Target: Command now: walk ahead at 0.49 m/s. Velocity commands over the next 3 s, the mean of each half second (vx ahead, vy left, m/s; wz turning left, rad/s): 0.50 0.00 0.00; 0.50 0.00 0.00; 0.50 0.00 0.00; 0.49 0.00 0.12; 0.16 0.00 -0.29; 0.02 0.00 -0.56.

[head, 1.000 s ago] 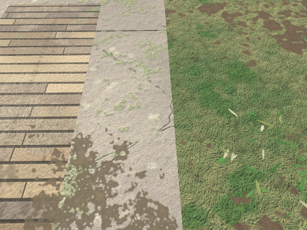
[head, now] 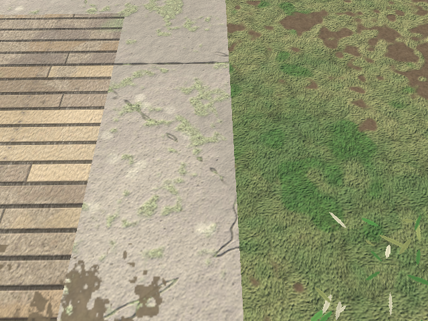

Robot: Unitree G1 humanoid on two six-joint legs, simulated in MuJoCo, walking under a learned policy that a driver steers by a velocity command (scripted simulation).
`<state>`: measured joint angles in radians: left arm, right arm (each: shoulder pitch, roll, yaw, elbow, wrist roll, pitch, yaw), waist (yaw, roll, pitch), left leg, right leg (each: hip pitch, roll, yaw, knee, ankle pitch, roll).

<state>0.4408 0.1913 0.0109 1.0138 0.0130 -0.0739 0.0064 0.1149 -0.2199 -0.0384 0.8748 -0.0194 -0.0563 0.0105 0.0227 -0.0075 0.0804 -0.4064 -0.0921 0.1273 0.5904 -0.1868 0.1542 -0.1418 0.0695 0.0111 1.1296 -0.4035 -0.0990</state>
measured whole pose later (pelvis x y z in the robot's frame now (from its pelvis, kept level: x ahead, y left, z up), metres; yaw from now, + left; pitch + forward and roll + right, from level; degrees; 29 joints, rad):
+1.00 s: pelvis +0.54 -0.03 +0.02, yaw +1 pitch +1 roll -1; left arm 0.49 0.17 0.02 1.08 0.03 -0.09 0.01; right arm -0.01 -0.18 -0.02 0.87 -0.02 -0.05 0.03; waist 0.07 0.02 0.05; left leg -0.53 0.04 0.08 0.59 -0.09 0.08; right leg 0.12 0.07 -0.07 0.20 -0.33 -0.06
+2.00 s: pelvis +1.06 -0.04 +0.03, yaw +6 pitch +0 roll -1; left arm 0.43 0.17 0.03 1.06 0.02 -0.11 0.01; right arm 0.14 -0.20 -0.05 0.94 -0.03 -0.03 0.03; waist 0.03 0.04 0.04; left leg -0.64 0.08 0.01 0.78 -0.02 0.06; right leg 0.03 0.07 -0.18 0.20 -0.24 -0.08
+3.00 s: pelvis +1.16 -0.03 +0.02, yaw -24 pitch +2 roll +1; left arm 0.23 0.27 0.08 0.78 0.02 0.03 0.00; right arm 0.15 -0.25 -0.06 0.81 -0.01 0.04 -0.03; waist 0.03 -0.01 0.04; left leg -0.40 -0.02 -0.04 0.79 -0.42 -0.02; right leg -0.31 0.11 0.12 0.44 -0.16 -0.07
